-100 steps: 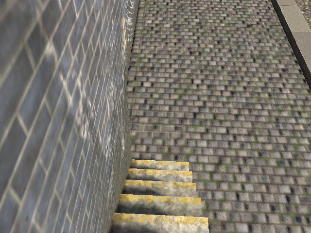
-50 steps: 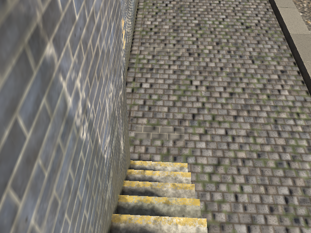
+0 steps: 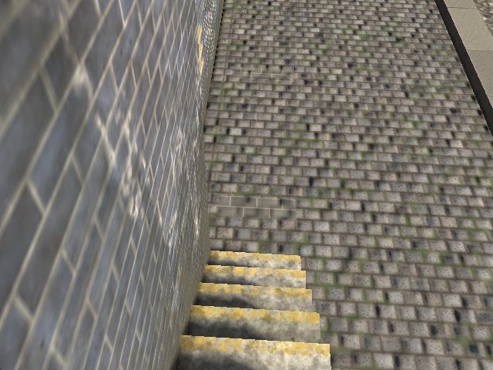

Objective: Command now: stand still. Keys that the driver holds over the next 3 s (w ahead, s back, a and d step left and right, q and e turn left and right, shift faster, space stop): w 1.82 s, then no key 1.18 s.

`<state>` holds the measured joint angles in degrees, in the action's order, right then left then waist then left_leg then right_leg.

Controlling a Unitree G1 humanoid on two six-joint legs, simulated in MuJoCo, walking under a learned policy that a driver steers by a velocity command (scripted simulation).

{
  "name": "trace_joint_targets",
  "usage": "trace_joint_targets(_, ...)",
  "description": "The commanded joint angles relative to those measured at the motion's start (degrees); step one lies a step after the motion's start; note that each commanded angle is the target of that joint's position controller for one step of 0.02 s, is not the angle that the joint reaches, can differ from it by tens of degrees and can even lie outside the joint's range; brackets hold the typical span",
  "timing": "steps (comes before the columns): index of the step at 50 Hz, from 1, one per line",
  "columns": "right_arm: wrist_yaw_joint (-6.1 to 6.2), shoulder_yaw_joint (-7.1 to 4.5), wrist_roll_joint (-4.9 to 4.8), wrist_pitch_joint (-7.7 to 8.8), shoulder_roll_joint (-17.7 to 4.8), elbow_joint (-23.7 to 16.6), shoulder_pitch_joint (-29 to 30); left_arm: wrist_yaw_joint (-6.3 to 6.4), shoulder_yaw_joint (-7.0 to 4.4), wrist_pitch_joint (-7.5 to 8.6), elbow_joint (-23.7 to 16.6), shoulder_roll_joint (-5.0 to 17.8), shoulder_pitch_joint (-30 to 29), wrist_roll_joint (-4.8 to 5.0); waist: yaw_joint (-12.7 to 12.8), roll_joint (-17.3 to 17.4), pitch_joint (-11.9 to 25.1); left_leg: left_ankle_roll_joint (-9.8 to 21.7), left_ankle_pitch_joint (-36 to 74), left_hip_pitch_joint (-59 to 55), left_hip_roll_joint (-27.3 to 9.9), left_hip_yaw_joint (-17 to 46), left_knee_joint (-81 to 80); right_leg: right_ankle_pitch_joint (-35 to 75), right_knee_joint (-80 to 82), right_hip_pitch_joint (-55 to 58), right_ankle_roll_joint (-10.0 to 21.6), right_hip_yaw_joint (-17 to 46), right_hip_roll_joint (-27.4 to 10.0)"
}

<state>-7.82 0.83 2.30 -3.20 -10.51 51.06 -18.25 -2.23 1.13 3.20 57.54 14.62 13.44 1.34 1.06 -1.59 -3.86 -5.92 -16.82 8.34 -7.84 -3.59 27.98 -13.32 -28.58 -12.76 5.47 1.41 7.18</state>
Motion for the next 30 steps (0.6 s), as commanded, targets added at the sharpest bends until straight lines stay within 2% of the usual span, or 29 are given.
trace_joint_targets(1, 0.08, -1.43, 0.04, 0.29, -5.77, -0.84, -3.25, 0.05, -0.98, 0.40, -1.06, 5.49, 1.22, 0.07, -0.32, 1.42, -0.42, 2.24, 4.53, 3.84, 3.31, -3.74, -4.02, 1.59, 7.97, 1.72, -5.24, 4.54, -3.27)
trace_joint_targets(9, 0.29, -1.62, -0.03, 0.05, -6.16, 1.11, -3.71, -0.21, -1.06, 0.21, 0.38, 5.83, 1.33, 0.11, -0.41, 2.04, -0.03, 2.17, 5.47, 4.08, 3.34, -3.75, -4.25, 6.06, 7.79, 3.97, -5.97, 3.82, -3.12)
trace_joint_targets(10, 0.51, -1.35, 0.04, 0.18, -5.86, 2.12, -4.86, -0.27, -1.06, 0.40, 0.19, 5.98, 1.50, 0.38, 0.01, 0.91, -0.38, 2.22, 5.77, 4.52, 2.78, -3.67, -3.68, 6.43, 8.38, 4.43, -6.70, 4.48, -3.54)
trace_joint_targets(12, 0.73, -1.37, 0.01, 0.24, -6.27, 2.50, -4.83, -0.41, -0.99, 0.33, 0.28, 5.88, 1.31, 0.55, -0.08, 1.69, -0.34, 2.08, 5.83, 4.55, 2.72, -3.71, -3.52, 5.71, 8.66, 4.45, -6.97, 4.88, -3.66)
trace_joint_targets(24, 0.94, -1.17, 0.15, 0.28, -6.34, 4.64, -5.43, -0.60, -0.99, 0.21, 1.02, 5.25, 1.30, 0.34, -0.03, 2.48, -0.51, 2.00, 6.02, 5.00, 2.57, -3.69, -3.63, 6.01, 8.18, 4.76, -5.91, 4.01, -3.05)
trace_joint_targets(25, 0.73, -1.47, 0.03, 0.08, -6.83, 3.94, -4.38, -0.60, -1.01, 0.02, 1.40, 5.07, 1.16, 0.06, -0.44, 3.67, -0.23, 1.97, 5.79, 4.65, 3.08, -3.78, -4.17, 5.82, 7.61, 4.44, -5.28, 3.29, -2.56)
trace_joint_targets(30, 0.65, -1.50, 0.07, -0.22, -6.31, 4.61, -4.90, -0.61, -1.26, 0.10, 1.94, 5.32, 1.88, 0.20, -0.52, 2.50, -0.59, 2.19, 5.64, 4.83, 3.37, -3.88, -3.84, 7.30, 7.38, 4.27, -5.17, 2.86, -2.64)
